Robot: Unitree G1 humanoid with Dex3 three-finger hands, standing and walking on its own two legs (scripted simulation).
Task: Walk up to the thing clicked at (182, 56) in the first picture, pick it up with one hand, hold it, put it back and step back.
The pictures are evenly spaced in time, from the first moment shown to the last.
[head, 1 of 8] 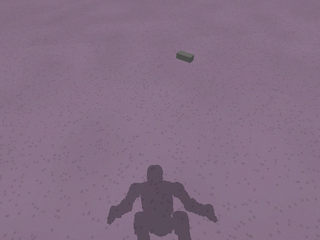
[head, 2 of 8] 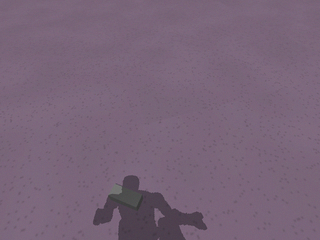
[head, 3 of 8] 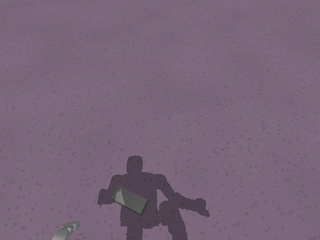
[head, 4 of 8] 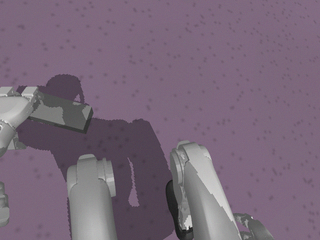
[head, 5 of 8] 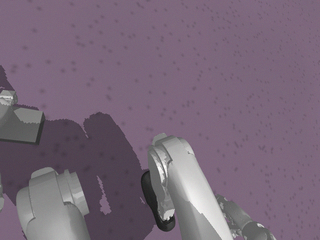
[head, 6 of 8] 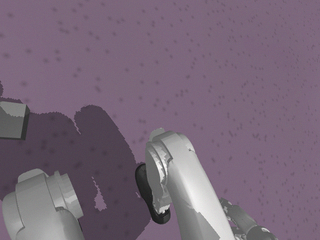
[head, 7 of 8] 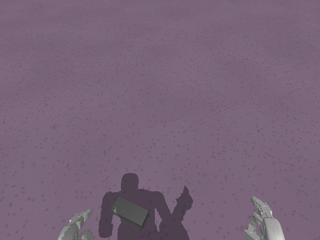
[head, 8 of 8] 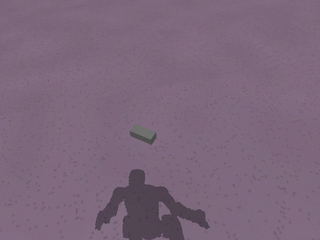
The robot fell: no
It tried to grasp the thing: yes
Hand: left
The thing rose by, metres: 0.01
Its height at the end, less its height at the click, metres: +0.00
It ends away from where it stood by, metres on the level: 0.01
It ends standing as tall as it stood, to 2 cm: yes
